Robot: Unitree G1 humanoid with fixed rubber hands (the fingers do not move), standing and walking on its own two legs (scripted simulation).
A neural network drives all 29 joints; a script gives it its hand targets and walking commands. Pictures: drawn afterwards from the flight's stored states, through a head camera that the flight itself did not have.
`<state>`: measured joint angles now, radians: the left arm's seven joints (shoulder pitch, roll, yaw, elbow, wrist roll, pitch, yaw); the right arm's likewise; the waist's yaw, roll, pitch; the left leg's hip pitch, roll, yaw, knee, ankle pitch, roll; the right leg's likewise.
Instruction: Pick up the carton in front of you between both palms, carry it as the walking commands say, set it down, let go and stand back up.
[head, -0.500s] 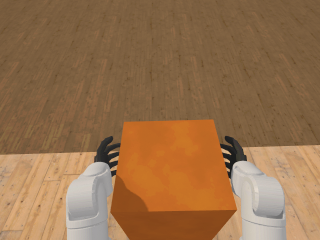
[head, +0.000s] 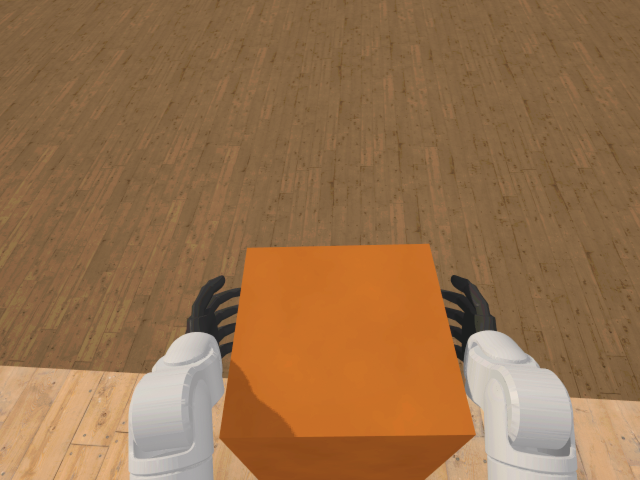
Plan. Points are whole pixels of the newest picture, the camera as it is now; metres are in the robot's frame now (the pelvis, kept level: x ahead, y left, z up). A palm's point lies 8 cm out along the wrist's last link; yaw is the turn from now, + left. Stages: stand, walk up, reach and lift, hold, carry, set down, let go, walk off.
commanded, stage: carry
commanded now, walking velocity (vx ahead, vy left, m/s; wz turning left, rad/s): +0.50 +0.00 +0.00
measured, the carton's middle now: (339, 372) +0.26 +0.00 +0.02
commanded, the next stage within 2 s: none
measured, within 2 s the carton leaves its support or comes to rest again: neither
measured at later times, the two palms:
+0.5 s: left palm (247, 105) +0.67 +0.14 +0.16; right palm (425, 104) +0.66 -0.16 +0.16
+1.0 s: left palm (276, 38) +1.07 +0.13 +0.13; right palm (397, 33) +1.07 -0.17 +0.13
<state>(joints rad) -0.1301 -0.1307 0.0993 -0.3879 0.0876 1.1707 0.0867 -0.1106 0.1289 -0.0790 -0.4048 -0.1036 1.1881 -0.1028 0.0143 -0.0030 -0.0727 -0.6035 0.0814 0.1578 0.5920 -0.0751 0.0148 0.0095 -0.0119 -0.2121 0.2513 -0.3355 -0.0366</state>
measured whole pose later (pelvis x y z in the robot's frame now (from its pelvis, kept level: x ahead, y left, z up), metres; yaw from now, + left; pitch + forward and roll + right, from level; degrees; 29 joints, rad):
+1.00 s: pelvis +0.67 -0.01 -0.01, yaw -3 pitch +6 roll +2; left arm -0.85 -0.02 0.34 -0.11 0.04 1.29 0.13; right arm -0.88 0.05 -0.30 -0.08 -0.09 1.30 -0.13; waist 0.02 -0.03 0.13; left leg -0.62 -0.02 0.13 0.66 -0.27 0.07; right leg -0.22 -0.05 -0.12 0.75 -0.49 -0.04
